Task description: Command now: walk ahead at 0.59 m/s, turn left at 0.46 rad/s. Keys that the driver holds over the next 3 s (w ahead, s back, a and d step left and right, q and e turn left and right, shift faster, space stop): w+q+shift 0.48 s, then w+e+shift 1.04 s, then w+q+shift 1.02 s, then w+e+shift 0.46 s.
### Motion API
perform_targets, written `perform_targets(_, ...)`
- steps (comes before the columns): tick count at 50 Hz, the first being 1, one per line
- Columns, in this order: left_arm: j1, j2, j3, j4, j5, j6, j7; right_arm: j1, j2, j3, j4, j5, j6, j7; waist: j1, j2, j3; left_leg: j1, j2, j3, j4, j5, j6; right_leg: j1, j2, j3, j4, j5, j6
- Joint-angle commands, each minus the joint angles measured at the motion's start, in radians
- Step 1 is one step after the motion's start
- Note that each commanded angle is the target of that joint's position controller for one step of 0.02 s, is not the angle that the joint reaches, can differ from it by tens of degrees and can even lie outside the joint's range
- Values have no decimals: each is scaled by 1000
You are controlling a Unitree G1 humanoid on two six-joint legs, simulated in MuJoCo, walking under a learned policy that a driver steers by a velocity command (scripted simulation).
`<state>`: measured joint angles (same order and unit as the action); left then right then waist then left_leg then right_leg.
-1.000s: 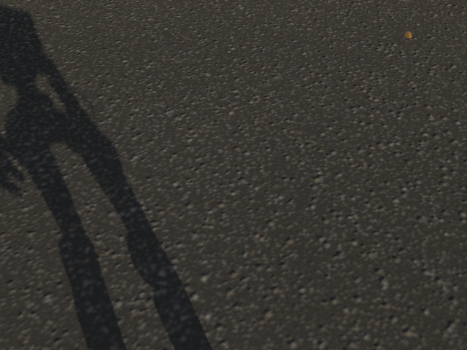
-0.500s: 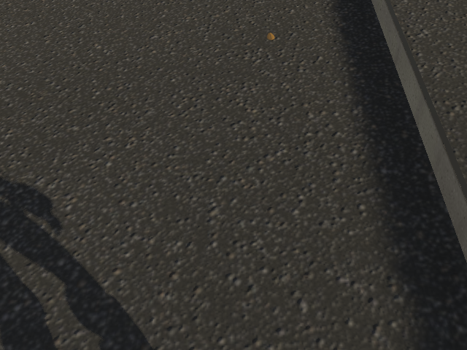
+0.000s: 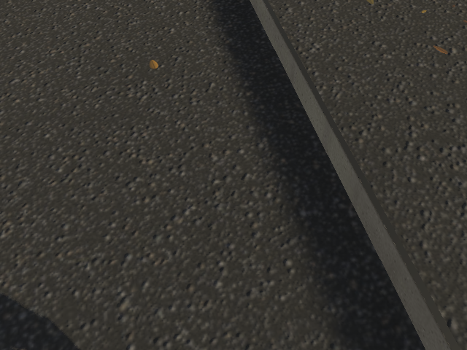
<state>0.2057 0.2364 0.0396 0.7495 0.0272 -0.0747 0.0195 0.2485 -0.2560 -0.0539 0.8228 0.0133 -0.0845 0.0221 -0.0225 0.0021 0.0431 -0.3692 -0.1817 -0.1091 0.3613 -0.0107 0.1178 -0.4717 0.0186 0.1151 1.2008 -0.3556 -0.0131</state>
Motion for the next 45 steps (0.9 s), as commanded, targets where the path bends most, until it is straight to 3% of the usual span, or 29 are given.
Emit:
perform_targets(1,44,82,20,-68,3,-25,20,-67,-118,-29,-112,9,-12,-17,56,52,-92,1,217,-413,-244,-463,152,50,-25,-15,-262,-52,4)
perform_targets(2,48,56,2,-85,51,4,-12,3,-177,-54,-65,-47,19,-14,57,31,-92,-103,194,-322,-201,-398,137,151,0,-86,-306,-113,23)
perform_targets(3,45,38,-1,-98,39,17,-26,-10,-182,-60,-78,-53,39,-10,72,73,-84,-171,163,-309,-199,-426,128,223,21,-103,-374,-124,31)
perform_targets(5,48,70,6,-108,-1,22,-21,-69,-169,-67,-118,-43,60,5,89,134,-51,-276,146,-344,-204,-469,87,340,42,-112,-516,14,49)
perform_targets(6,73,85,11,-99,-11,18,-11,-104,-161,-69,-136,-33,67,11,114,120,-45,-318,132,-349,-171,-487,53,425,44,-111,-626,107,50)
perform_targets(8,192,165,31,-68,-3,3,14,-139,-120,-64,-173,-22,61,11,178,38,-49,-492,51,-267,-18,-493,-75,695,-7,-101,-805,110,27)
perform_targets(9,185,227,44,-78,1,-8,31,-86,-35,-43,-182,4,45,7,159,-173,-110,-539,14,-153,288,-532,-90,737,-251,117,-884,-66,-6)
perform_targets(10,84,305,60,-132,25,-4,42,-83,-18,-28,-226,5,33,12,122,-317,-118,-611,27,-29,551,-459,-90,613,-485,481,-1040,-410,-98)
perform_targets(11,16,257,62,-137,28,-5,40,-123,-102,-39,-253,-24,34,23,82,-200,-94,-601,174,1,669,-351,-90,501,-514,529,-1026,-469,-160)
perform_targets(12,-3,190,44,-141,13,-12,27,-116,-122,-47,-249,-35,41,36,65,-113,-84,-581,186,5,712,-304,-92,466,-452,442,-1016,-415,-152)
perform_targets(13,2,173,38,-134,10,-20,15,-73,-111,-46,-237,-44,51,46,46,-88,-83,-565,190,15,765,-269,-101,460,-394,324,-1018,-314,-128)
perform_targets(16,75,185,40,-91,11,-34,0,-73,-96,-39,-242,-57,78,67,50,-86,-44,-587,231,69,910,-195,-108,441,-319,82,-1059,-129,-89)
perform_targets(22,160,183,47,-17,16,-57,-17,-237,-115,-31,-300,-50,102,89,78,-106,58,-591,296,95,783,-78,-99,458,-303,-189,-1100,29,-59)
perform_targets(25,207,190,51,19,21,-57,-14,-329,-94,-10,-320,-50,91,105,107,-88,117,-471,298,166,567,-93,-47,450,-306,-287,-1149,102,-58)
perform_targets(27,233,204,49,51,17,-46,-13,-325,-70,5,-312,-54,80,100,95,-94,138,-325,248,212,427,-190,6,442,-319,-326,-1147,317,-74)
perform_targets(28,236,233,53,67,12,-38,-10,-297,-85,1,-303,-58,78,89,67,-111,113,-228,195,248,381,-272,31,465,-325,-346,-1070,649,-83)
perform_targets(29,241,277,58,84,12,-27,-10,-202,-118,-14,-279,-59,73,72,6,-130,34,-86,121,279,360,-355,51,494,-341,-349,-900,1027,-98)
perform_targets(30,223,305,60,91,-1,-17,-8,37,-146,-31,-207,-62,63,55,-121,-129,-90,214,67,286,279,-310,67,426,-325,-362,-628,1206,-102)
perform_targets(31,214,275,46,79,-14,-21,-13,250,-208,-59,-141,-78,52,39,-232,-77,-237,603,154,158,282,-279,66,170,-270,-336,-298,949,-95)
perform_targets(32,262,58,-4,-5,-35,-28,-50,272,-386,-87,-140,-92,37,17,-142,335,-416,919,560,-393,135,-653,96,-247,-70,-216,137,-188,-51)
perform_targets(33,113,153,19,-27,-44,-42,-41,351,-375,-88,-160,-72,30,2,-244,163,-522,810,605,-597,-43,-689,40,-245,-1,58,285,-170,-84)
perform_targets(34,30,175,34,-45,-57,-42,-30,294,-334,-76,-104,-83,22,-6,-186,69,-295,670,579,-447,-41,-528,5,-342,-36,50,296,-22,-100)
perform_targets(35,68,146,23,-26,-45,-42,-31,215,-264,-57,-97,-78,15,-6,-103,30,-154,501,557,-335,-38,-389,-3,-327,-96,2,216,67,-96)
perform_targets(36,100,133,22,7,-25,-29,-40,124,-201,-39,-107,-74,9,-3,-43,40,-100,381,503,-223,-52,-320,-20,-265,-135,-12,153,119,-85)
perform_targets(37,174,113,21,40,-11,-6,-49,80,-154,-21,-113,-61,4,-2,8,92,-84,289,474,-133,-90,-301,-31,-198,-150,-27,134,148,-74)
perform_targets(39,183,82,22,64,-16,29,-68,85,-91,-2,-92,-45,-17,1,32,85,-41,231,450,-25,-153,-240,-40,-188,-158,-40,118,170,-69)
perform_targets(42,54,44,13,25,-17,47,-85,115,-66,2,-46,-30,-42,3,38,79,73,219,396,185,-224,24,-91,-293,-149,-80,37,292,-72)
perform_targets(43,12,35,7,7,-19,46,-88,115,-57,5,-38,-31,-46,2,43,104,89,219,376,244,-236,113,-93,-301,-138,-112,-21,345,-77)
perform_targets(45,-56,44,2,-14,-22,41,-96,127,-46,10,-21,-33,-49,-8,44,82,97,263,340,337,-247,274,-96,-296,-107,-184,-137,425,-97)
